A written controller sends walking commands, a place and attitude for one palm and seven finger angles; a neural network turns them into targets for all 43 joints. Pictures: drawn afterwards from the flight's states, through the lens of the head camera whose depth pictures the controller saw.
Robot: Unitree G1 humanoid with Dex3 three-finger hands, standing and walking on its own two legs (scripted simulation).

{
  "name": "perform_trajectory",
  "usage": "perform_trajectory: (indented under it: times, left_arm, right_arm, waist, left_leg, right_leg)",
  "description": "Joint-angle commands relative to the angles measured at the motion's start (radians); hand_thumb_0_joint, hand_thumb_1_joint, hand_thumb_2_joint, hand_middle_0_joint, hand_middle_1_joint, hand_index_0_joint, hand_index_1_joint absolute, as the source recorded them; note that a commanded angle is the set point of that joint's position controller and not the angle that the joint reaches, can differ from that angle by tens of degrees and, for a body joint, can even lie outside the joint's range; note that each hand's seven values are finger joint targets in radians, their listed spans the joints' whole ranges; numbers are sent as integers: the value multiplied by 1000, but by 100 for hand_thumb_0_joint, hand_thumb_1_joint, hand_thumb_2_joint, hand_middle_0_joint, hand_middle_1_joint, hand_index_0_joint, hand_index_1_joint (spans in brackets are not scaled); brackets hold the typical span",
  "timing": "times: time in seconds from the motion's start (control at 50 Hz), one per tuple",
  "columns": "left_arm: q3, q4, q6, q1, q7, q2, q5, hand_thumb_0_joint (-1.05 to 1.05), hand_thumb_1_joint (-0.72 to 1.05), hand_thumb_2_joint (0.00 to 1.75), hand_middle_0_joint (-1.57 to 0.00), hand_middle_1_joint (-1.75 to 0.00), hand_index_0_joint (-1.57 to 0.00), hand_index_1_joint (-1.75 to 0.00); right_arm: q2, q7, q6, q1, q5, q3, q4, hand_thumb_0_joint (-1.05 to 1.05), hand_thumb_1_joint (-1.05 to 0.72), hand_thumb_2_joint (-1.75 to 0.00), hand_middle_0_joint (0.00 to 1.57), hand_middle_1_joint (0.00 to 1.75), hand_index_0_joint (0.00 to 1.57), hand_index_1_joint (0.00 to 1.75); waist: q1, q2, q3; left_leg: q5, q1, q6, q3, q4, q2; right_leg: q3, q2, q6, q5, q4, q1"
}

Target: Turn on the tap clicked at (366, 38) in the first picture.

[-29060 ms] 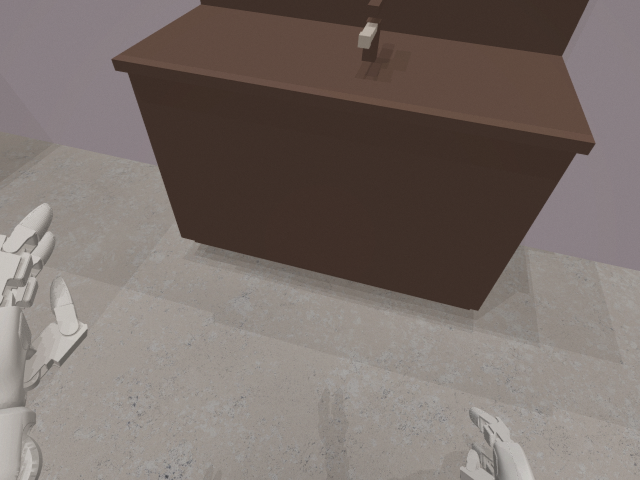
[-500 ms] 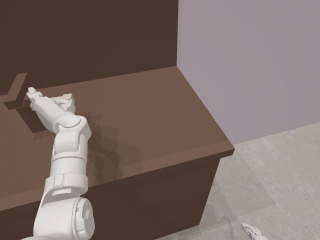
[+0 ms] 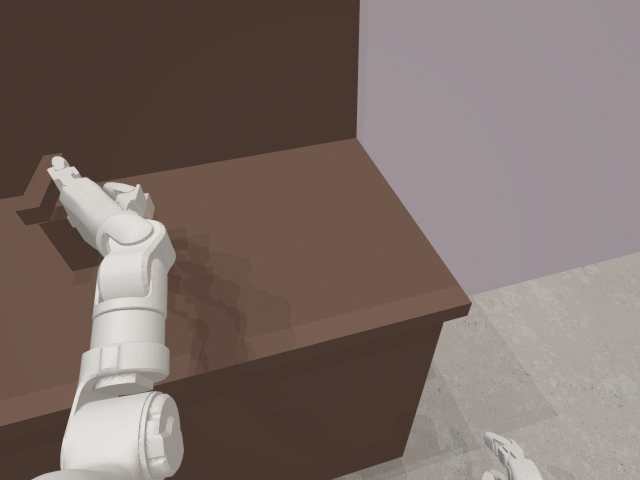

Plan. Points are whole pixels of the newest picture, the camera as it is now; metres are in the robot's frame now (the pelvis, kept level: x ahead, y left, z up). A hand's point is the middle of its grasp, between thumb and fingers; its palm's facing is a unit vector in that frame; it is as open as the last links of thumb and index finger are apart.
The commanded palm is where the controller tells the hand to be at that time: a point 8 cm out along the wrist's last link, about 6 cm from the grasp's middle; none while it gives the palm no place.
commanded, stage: lift the hand up off the lever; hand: left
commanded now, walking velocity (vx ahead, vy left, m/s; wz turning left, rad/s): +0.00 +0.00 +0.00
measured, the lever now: (142, 207) +0.45 +0.30 +0.13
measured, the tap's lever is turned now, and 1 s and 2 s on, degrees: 86 86 86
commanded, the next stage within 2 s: draw the hand back beside the body in 0.76 s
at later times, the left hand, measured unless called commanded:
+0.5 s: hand (127, 187) +0.39 +0.26 +0.21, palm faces +0.77 -0.64 +0.00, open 7.8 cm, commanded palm +0.34 +0.28 +0.21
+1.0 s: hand (156, 192) +0.37 +0.22 +0.22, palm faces +0.51 -0.86 -0.08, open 7.8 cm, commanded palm +0.31 +0.27 +0.20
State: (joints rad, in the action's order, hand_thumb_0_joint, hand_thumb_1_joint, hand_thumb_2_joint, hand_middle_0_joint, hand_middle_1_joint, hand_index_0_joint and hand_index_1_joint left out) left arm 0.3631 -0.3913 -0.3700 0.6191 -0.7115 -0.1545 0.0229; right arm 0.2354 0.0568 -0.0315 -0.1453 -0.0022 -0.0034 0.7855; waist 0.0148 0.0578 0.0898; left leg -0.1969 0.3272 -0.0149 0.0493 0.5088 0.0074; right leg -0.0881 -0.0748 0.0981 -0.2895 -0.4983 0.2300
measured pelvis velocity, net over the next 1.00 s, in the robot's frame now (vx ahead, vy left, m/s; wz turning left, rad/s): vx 0.01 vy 0.01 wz -0.03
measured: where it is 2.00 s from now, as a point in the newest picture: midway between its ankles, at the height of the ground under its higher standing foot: outside the picture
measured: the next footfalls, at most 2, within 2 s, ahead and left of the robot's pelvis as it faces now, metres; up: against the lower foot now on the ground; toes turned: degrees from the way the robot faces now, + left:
none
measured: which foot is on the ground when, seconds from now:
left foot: down 0.00-1.00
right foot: down 0.00-1.00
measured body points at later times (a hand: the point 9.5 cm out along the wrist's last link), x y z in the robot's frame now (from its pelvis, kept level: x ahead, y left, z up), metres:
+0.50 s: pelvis +0.01 +0.01 +0.01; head -0.02 -0.01 +0.45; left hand +0.35 +0.29 +0.21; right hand +0.20 -0.21 -0.10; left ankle +0.04 +0.13 -0.73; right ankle -0.01 -0.05 -0.73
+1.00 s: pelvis +0.01 +0.01 +0.01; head -0.04 -0.02 +0.46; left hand +0.34 +0.26 +0.22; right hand +0.20 -0.21 -0.08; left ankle +0.04 +0.13 -0.73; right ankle -0.01 -0.05 -0.73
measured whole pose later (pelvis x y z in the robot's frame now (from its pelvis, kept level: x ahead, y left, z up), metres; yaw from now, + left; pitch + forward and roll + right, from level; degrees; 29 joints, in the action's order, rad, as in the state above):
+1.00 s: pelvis +0.01 +0.01 +0.01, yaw -2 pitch -3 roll +1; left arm 0.23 -0.12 -0.47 0.45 -0.36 -0.20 0.07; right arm 0.21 0.09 0.04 -0.09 0.04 -0.05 0.74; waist 0.05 0.05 0.05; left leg -0.16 0.17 0.00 0.01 0.39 0.01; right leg -0.05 -0.07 0.08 -0.25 -0.41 0.10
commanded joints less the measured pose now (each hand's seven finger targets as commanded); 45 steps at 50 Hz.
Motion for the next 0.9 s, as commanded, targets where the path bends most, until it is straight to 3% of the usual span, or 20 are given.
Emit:
perform_trajectory:
  times: [0.0,0.08,0.12,0.18,0.22,0.3,0.4,0.42,0.44,0.46,0.48,0.52,0.6,0.62,0.64,0.72,0.74,0.84,0.86,0.88]
  left_arm:
    - [-49,197,5,409,17,-171,-11,0,90,90,-15,-15,-15,-15]
    - [-51,233,-8,448,12,-173,1,0,90,90,-15,-15,-15,-15]
    - [-6,258,6,454,1,-230,-5,0,90,90,-15,-15,-15,-15]
    - [-51,303,24,513,-15,-183,-26,0,90,90,-15,-15,-15,-15]
    - [-19,311,29,500,-16,-228,-36,0,90,90,-15,-15,-15,-15]
    - [-42,328,4,443,-1,-190,-25,0,90,90,-15,-15,-15,-15]
    - [-62,330,-58,358,35,-151,15,0,90,90,-15,-15,-15,-15]
    - [-31,319,-62,324,41,-184,24,0,90,90,-15,-15,-15,-15]
    - [-56,356,-63,332,44,-155,29,0,90,90,-15,-15,-15,-15]
    - [-43,364,-67,319,42,-171,32,0,90,90,-15,-15,-15,-15]
    - [-79,385,-70,358,42,-135,30,0,90,90,-15,-15,-15,-15]
    - [-54,406,-63,355,40,-170,32,0,90,90,-15,-15,-15,-15]
    - [-85,460,-50,387,27,-142,17,0,90,90,-15,-15,-15,-15]
    - [-53,439,-47,380,30,-186,16,0,90,90,-15,-15,-15,-15]
    - [-92,443,-50,410,30,-139,13,0,90,90,-15,-15,-15,-15]
    - [-62,393,-64,428,28,-176,12,0,90,90,-15,-15,-15,-15]
    - [-87,402,-64,430,28,-144,12,0,90,90,-15,-15,-15,-15]
    - [-90,316,-78,433,27,-134,14,0,90,90,-15,-15,-15,-15]
    - [-252,402,-58,347,193,-113,-33,0,90,90,-15,-15,-15,-15]
    - [-146,428,-49,305,272,-214,-18,0,90,90,-15,-16,-15,-16]
  right_arm:
    - [109,4,-41,159,11,30,-159,0,-90,-90,20,30,20,30]
    - [103,5,-39,183,14,25,-160,0,-90,-90,20,30,20,30]
    - [103,6,-37,181,11,29,-154,0,-90,-90,20,30,20,30]
    - [93,-2,-45,192,3,28,-154,0,-90,-90,20,30,20,30]
    - [98,-3,-40,184,2,33,-147,0,-90,-90,20,30,20,30]
    - [96,-4,-31,190,5,33,-159,0,-90,-90,20,30,20,30]
    - [102,-2,-17,212,18,26,-171,0,-90,-90,20,30,20,30]
    - [107,-1,-11,213,21,28,-167,0,-90,-90,20,30,20,30]
    - [101,-4,-12,223,24,23,-178,0,-90,-90,20,30,20,30]
    - [100,-3,-11,233,25,24,-179,0,-90,-90,20,30,20,30]
    - [96,-5,-14,239,24,20,-175,0,-90,-90,20,30,20,30]
    - [98,-7,-15,250,26,22,-169,0,-90,-90,20,30,20,30]
    - [87,-13,-24,268,22,20,-164,0,-90,-90,20,30,20,30]
    - [92,-11,-20,266,23,23,-153,0,-90,-90,20,30,20,30]
    - [85,-13,-23,277,23,17,-155,0,-90,-90,20,30,20,30]
    - [91,-4,-21,275,22,18,-141,0,-90,-90,20,30,20,30]
    - [84,-5,-22,282,23,15,-147,0,-90,-90,20,30,20,30]
    - [85,-5,-17,276,26,11,-142,0,-90,-90,20,30,20,30]
    - [124,15,11,199,19,7,-140,0,-90,-90,20,30,20,30]
    - [117,33,22,190,30,15,-169,0,-90,-90,20,30,20,30]
  waist:
    - [-1,-91,210]
    - [2,-82,184]
    - [15,-69,202]
    - [10,-33,236]
    - [18,-21,258]
    - [19,-25,290]
    - [22,-78,235]
    - [31,-89,220]
    - [32,-81,216]
    - [36,-81,207]
    - [29,-75,198]
    - [39,-60,181]
    - [38,-25,210]
    - [41,-23,207]
    - [35,-15,198]
    - [35,-32,213]
    - [34,-24,219]
    - [27,-52,183]
    - [-26,-120,184]
    - [-1,-115,218]
  left_leg:
    - [140,-128,48,-27,-29,16]
    - [125,-144,49,-24,-42,15]
    - [141,-161,48,-19,-50,10]
    - [169,-187,44,-23,-43,9]
    - [199,-207,40,-16,-46,5]
    - [263,-226,35,-25,-40,6]
    - [274,-229,38,-27,-59,5]
    - [276,-232,37,-20,-69,3]
    - [283,-237,36,-22,-70,2]
    - [272,-239,36,-23,-72,0]
    - [273,-244,34,-20,-75,1]
    - [270,-255,30,-13,-83,-4]
    - [287,-278,22,-16,-76,-4]
    - [273,-278,15,-8,-85,-7]
    - [257,-270,15,-12,-87,-6]
    - [224,-261,19,-13,-94,-2]
    - [230,-264,19,-15,-91,-2]
    - [175,-233,25,-14,-102,2]
    - [208,-279,48,-27,-100,3]
    - [238,-292,60,-35,-102,5]
  right_leg:
    - [84,95,-94,288,123,-55]
    - [82,90,-91,236,140,-35]
    - [79,84,-84,226,138,-47]
    - [75,80,-76,229,124,-39]
    - [71,74,-68,241,116,-54]
    - [67,77,-69,333,104,-99]
    - [61,80,-75,372,126,-119]
    - [55,74,-71,354,130,-120]
    - [54,76,-70,353,129,-122]
    - [55,76,-71,335,135,-118]
    - [54,75,-69,328,139,-108]
    - [54,71,-64,295,146,-97]
    - [59,73,-60,295,143,-94]
    - [56,69,-57,262,142,-88]
    - [58,72,-58,251,145,-81]
    - [66,73,-60,232,155,-89]
    - [66,75,-60,239,151,-90]
    - [68,75,-64,198,165,-74]
    - [97,69,-67,297,133,-93]
    - [103,70,-69,369,140,-130]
